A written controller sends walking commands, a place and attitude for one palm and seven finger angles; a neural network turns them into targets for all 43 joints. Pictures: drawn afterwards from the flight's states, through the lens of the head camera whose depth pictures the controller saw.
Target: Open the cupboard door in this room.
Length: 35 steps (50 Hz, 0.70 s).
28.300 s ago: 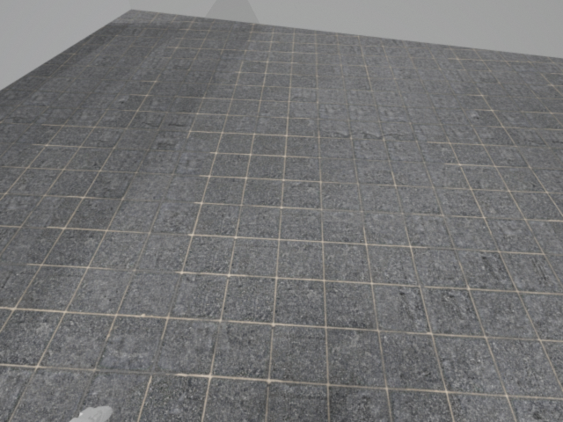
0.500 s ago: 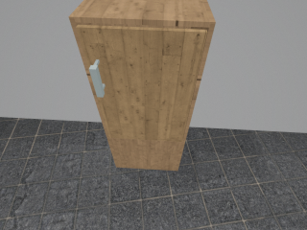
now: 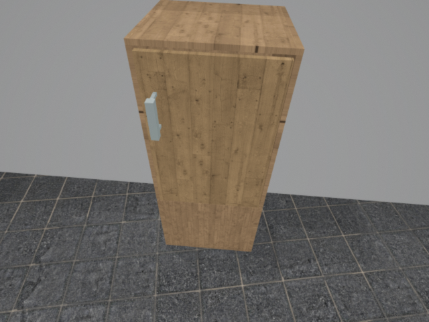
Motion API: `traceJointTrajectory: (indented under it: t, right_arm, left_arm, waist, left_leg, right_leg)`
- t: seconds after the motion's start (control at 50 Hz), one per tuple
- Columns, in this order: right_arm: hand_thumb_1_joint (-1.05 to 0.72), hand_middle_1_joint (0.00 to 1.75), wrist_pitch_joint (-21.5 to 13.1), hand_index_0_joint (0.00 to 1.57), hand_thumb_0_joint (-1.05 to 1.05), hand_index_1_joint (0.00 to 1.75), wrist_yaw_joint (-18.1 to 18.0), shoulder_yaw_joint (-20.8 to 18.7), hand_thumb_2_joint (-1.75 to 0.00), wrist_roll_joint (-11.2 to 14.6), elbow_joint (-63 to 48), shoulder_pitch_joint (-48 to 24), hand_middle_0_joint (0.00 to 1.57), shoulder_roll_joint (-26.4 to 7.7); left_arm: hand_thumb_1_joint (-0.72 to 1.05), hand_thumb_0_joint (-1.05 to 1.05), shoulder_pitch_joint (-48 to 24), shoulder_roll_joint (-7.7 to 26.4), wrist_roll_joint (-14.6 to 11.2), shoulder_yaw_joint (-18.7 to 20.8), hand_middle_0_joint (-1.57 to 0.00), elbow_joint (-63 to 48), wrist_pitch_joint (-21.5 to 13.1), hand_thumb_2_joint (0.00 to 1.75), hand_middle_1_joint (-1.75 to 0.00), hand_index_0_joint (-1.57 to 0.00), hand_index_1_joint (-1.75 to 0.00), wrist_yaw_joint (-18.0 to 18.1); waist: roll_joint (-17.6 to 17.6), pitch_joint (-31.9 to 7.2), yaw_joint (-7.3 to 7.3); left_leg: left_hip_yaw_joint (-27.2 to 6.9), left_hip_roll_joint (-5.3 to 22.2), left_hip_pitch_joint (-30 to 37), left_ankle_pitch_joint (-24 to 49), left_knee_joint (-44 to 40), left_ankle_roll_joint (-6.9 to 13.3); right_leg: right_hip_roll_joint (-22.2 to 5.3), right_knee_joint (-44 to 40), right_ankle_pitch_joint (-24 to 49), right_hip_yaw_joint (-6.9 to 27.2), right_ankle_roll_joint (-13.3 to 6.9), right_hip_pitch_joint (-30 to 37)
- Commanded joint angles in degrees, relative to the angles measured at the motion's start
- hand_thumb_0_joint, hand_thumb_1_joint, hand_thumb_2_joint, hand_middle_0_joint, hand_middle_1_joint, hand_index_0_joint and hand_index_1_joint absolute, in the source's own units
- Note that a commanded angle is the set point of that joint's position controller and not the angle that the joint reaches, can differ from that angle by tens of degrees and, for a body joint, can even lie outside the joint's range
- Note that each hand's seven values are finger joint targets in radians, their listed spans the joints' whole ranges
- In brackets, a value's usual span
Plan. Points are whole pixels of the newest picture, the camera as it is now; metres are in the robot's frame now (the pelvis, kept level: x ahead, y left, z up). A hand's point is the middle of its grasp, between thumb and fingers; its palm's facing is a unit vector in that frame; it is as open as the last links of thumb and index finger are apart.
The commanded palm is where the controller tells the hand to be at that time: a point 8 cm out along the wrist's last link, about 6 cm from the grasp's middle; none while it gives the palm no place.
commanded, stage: come to a stop and stand still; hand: left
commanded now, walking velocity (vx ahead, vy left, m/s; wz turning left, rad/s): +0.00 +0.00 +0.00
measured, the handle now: (154, 116) +0.62 +0.21 +0.06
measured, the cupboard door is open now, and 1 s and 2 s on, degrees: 0 0 0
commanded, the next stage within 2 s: look again from close up in 0.38 s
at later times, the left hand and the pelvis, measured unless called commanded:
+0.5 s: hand out of the picture -0.01 +0.21 -0.17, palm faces +0.00 -0.97 -0.24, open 7.4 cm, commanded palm none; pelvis -0.02 +0.01 +0.01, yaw +0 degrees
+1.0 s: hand out of the picture -0.02 +0.17 -0.17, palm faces +0.03 -0.99 -0.17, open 7.4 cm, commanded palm none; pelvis -0.01 +0.01 +0.00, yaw +0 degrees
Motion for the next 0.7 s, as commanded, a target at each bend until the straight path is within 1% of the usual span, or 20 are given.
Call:
traceJointTrajectory:
  t: [0.0, 0.02, 0.06, 0.08, 0.14, 0.16, 0.18, 0.24, 0.26, 0.32, 0.38, 0.42, 0.46, 0.5, 0.56, 0.58, 0.64, 0.68]
  right_arm:
    - [-0.9, 0.3, -1.37, 0.2, 0.0, 0.3, 0.03, -1.71, -0.9, 0.0, -3.66, -1.87, 0.2, -9.55]
    - [-0.9, 0.3, -1.35, 0.2, 0.0, 0.3, 0.08, -1.64, -0.9, 0.05, -3.56, -1.67, 0.2, -9.59]
    - [-0.9, 0.3, -1.24, 0.2, 0.0, 0.3, 0.16, -1.57, -0.9, 0.09, -3.02, -1.46, 0.2, -9.64]
    - [-0.9, 0.3, -1.26, 0.2, 0.0, 0.3, 0.2, -1.52, -0.9, 0.11, -2.64, -1.18, 0.2, -9.42]
    - [-0.9, 0.3, -1.15, 0.2, 0.0, 0.3, 0.26, -1.39, -0.9, 0.19, -1.61, -0.98, 0.2, -9.2]
    - [-0.9, 0.3, -1.09, 0.2, 0.0, 0.3, 0.26, -1.32, -0.9, 0.22, -1.18, -0.75, 0.2, -8.95]
    - [-0.9, 0.3, -1.04, 0.2, 0.0, 0.3, 0.27, -1.26, -0.9, 0.27, -0.89, -0.31, 0.2, -8.64]
    - [-0.9, 0.3, -0.92, 0.2, 0.0, 0.3, 0.24, -1.23, -0.9, 0.39, 0.34, 0.52, 0.2, -7.85]
    - [-0.9, 0.3, -0.94, 0.2, 0.0, 0.3, 0.22, -1.22, -0.9, 0.41, 0.88, 1.0, 0.2, -7.52]
    - [-0.9, 0.3, -1.05, 0.2, 0.0, 0.3, 0.1, -1.08, -0.9, 0.56, 2.37, 2.14, 0.2, -6.29]
    - [-0.9, 0.3, -0.95, 0.2, 0.0, 0.3, -0.04, -0.94, -0.9, 0.71, 3.77, 3.07, 0.2, -4.94]
    - [-0.9, 0.3, -0.83, 0.2, 0.0, 0.3, -0.11, -0.86, -0.9, 0.76, 4.5, 3.31, 0.2, -4.12]
    - [-0.9, 0.3, -0.75, 0.2, 0.0, 0.3, -0.18, -0.8, -0.9, 0.81, 5.28, 4.03, 0.2, -3.07]
    - [-0.9, 0.3, -0.66, 0.2, 0.0, 0.3, -0.25, -0.78, -0.9, 0.86, 5.74, 4.64, 0.2, -2.33]
    - [-0.9, 0.3, -0.47, 0.2, 0.0, 0.3, -0.34, -0.66, -0.9, 0.83, 6.43, 5.41, 0.2, -0.71]
    - [-0.9, 0.3, -0.44, 0.2, 0.0, 0.3, -0.38, -0.66, -0.9, 0.86, 6.49, 6.07, 0.2, -0.25]
    - [-0.9, 0.3, -0.48, 0.2, 0.0, 0.3, -0.49, -0.63, -0.9, 0.84, 6.81, 6.67, 0.2, 0.82]
    - [-0.9, 0.3, -0.43, 0.2, 0.0, 0.3, -0.51, -0.67, -0.9, 0.91, 6.94, 7.12, 0.2, 1.51]
  left_arm:
    - [0.9, 0.0, -1.92, 9.04, 0.08, 1.64, -0.2, -3.32, -0.97, 0.9, -0.3, -0.2, -0.3, 0.28]
    - [0.9, 0.0, -2.04, 9.21, 0.08, 1.57, -0.2, -3.25, -0.98, 0.9, -0.3, -0.2, -0.3, 0.24]
    - [0.9, 0.0, -1.9, 9.09, 0.08, 1.4, -0.2, -2.71, -0.97, 0.9, -0.3, -0.2, -0.3, 0.21]
    - [0.9, 0.0, -1.65, 8.9, 0.12, 1.35, -0.2, -2.56, -0.94, 0.9, -0.3, -0.2, -0.3, 0.25]
    - [0.9, 0.0, -1.06, 8.49, 0.13, 1.19, -0.2, -1.52, -0.85, 0.9, -0.3, -0.2, -0.3, 0.31]
    - [0.9, 0.0, -0.51, 8.21, 0.13, 1.18, -0.2, -1.14, -0.85, 0.9, -0.3, -0.2, -0.3, 0.34]
    - [0.9, 0.0, -0.26, 7.97, 0.16, 1.05, -0.2, -0.78, -0.79, 0.9, -0.3, -0.2, -0.3, 0.4]
    - [0.9, 0.0, 1.1, 7.18, 0.13, 0.95, -0.2, 0.25, -0.81, 0.9, -0.3, -0.2, -0.3, 0.54]
    - [0.9, 0.0, 1.11, 6.93, 0.14, 0.93, -0.2, 0.62, -0.85, 0.9, -0.3, -0.2, -0.3, 0.61]
    - [0.9, 0.0, 2.52, 5.6, 0.08, 0.79, -0.2, 1.85, -0.94, 0.9, -0.3, -0.2, -0.3, 0.86]
    - [0.9, 0.0, 3.81, 4.28, 0.09, 0.62, -0.2, 3.13, -0.92, 0.9, -0.3, -0.2, -0.3, 1.09]
    - [0.9, 0.0, 4.54, 3.23, 0.1, 0.49, -0.2, 3.79, -0.9, 0.9, -0.3, -0.2, -0.3, 1.26]
    - [0.9, 0.0, 5.53, 2.31, 0.08, 0.41, -0.2, 4.54, -0.94, 0.9, -0.3, -0.2, -0.3, 1.37]
    - [0.9, 0.0, 6.09, 1.64, 0.1, 0.35, -0.2, 4.88, -0.88, 0.9, -0.3, -0.2, -0.3, 1.54]
    - [0.9, 0.0, 7.43, 0.02, 0.11, 0.26, -0.2, 5.55, -0.81, 0.9, -0.3, -0.2, -0.3, 1.7]
    - [0.9, 0.0, 7.87, -0.28, 0.16, 0.32, -0.2, 5.59, -0.8, 0.9, -0.3, -0.2, -0.3, 1.78]
    - [0.9, 0.0, 8.62, -1.64, 0.14, 0.28, -0.2, 5.87, -0.83, 0.9, -0.3, -0.2, -0.3, 1.89]
    - [0.9, 0.0, 9.18, -2.1, 0.2, 0.27, -0.2, 6.0, -0.81, 0.9, -0.3, -0.2, -0.3, 1.97]
  waist:
    - [1.71, 2.75, -0.11]
    - [0.78, 2.55, -0.25]
    - [0.49, 2.77, -0.37]
    - [0.96, 2.19, -0.27]
    - [1.16, 3.31, -0.19]
    - [0.55, 3.34, -0.16]
    - [0.94, 3.46, -0.15]
    - [0.41, 3.57, -0.17]
    - [-0.03, 3.52, -0.33]
    - [0.53, 1.94, -0.26]
    - [0.4, 2.62, -0.26]
    - [0.57, 3.84, -0.21]
    - [-0.37, 3.72, -0.24]
    - [0.55, 4.32, -0.3]
    - [0.93, 4.65, -0.27]
    - [-0.16, 4.36, -0.2]
    - [0.93, 4.24, -0.23]
    - [0.24, 4.43, -0.18]
  left_leg:
    - [-6.58, 4.9, -5.6, -0.85, -9.9, 2.11]
    - [-6.64, 4.82, -5.57, -1.0, -10.06, 2.02]
    - [-6.7, 4.71, -5.4, -2.51, -10.71, 1.85]
    - [-6.76, 4.88, -5.01, -2.35, -11.03, 1.84]
    - [-7.08, 4.78, -6.26, -4.55, -12.04, 1.58]
    - [-6.99, 4.8, -6.15, -4.82, -12.13, 1.56]
    - [-7.19, 4.84, -6.18, -4.94, -12.45, 1.55]
    - [-6.9, 4.63, -6.21, -5.79, -12.47, 1.42]
    - [-6.91, 4.61, -6.05, -4.84, -12.42, 1.37]
    - [-6.52, 4.74, -4.89, -2.2, -11.98, 1.23]
    - [-6.37, 4.92, -4.48, -1.19, -12.07, 1.11]
    - [-6.16, 4.73, -5.23, -1.99, -12.19, 0.95]
    - [-5.8, 4.51, -4.9, -1.58, -11.97, 0.86]
    - [-5.58, 4.55, -4.87, -1.33, -11.83, 0.82]
    - [-5.56, 4.34, -5.31, -2.43, -12.02, 0.71]
    - [-5.45, 4.45, -5.08, -1.78, -11.82, 0.77]
    - [-5.31, 4.33, -5.22, -1.29, -11.67, 0.63]
    - [-5.04, 4.34, -5.02, -0.77, -11.31, 0.64]
  right_leg:
    - [-3.93, -7.76, -2.27, 5.55, -1.89, 0.32]
    - [-4.05, -8.07, -2.37, 5.58, -1.79, 0.52]
    - [-4.19, -8.75, -3.49, 5.72, -1.68, -0.01]
    - [-4.18, -8.76, -3.13, 5.51, -1.63, 0.43]
    - [-4.3, -9.32, -3.75, 5.51, -1.31, 0.5]
    - [-4.39, -9.57, -3.91, 5.48, -1.25, 0.39]
    - [-4.23, -9.5, -3.74, 5.43, -1.23, 0.45]
    - [-4.57, -10.26, -4.82, 5.65, -1.07, 0.18]
    - [-4.56, -10.24, -4.15, 5.75, -1.08, 0.43]
    - [-4.72, -9.84, -1.69, 5.26, -1.0, 1.6]
    - [-4.68, -9.94, -0.83, 5.01, -0.91, 1.49]
    - [-4.7, -10.21, -1.36, 5.24, -0.84, 1.08]
    - [-4.77, -10.44, -1.59, 5.26, -0.8, 1.03]
    - [-4.72, -10.37, -1.61, 5.26, -0.8, 0.52]
    - [-4.58, -10.39, -2.23, 5.26, -0.77, 0.22]
    - [-4.56, -10.41, -1.82, 4.98, -0.75, 0.51]
    - [-4.41, -10.01, -0.96, 5.04, -0.7, 0.5]
    - [-4.36, -10.02, -0.81, 4.88, -0.64, 0.19]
